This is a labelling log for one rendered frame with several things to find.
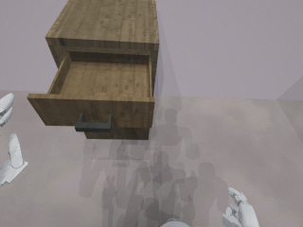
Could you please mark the drawer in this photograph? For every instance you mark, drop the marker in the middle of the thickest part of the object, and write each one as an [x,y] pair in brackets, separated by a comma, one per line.
[96,84]

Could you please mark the cabinet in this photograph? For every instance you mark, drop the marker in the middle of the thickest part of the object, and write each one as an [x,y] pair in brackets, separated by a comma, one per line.
[118,26]

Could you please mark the robot left hand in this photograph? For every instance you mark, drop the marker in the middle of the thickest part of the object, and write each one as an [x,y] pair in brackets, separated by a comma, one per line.
[13,167]

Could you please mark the robot right hand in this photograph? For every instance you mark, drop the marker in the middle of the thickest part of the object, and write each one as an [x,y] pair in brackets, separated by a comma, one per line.
[244,216]

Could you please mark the handle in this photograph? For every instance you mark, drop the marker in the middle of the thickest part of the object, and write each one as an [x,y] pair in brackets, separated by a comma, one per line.
[93,126]

